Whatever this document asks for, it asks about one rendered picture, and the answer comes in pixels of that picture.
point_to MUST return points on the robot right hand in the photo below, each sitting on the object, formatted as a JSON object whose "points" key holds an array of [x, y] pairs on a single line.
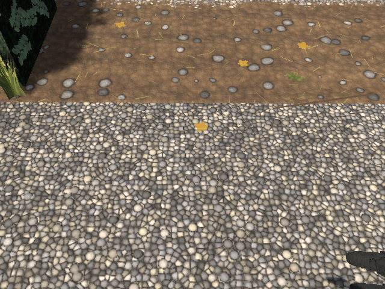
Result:
{"points": [[371, 261]]}

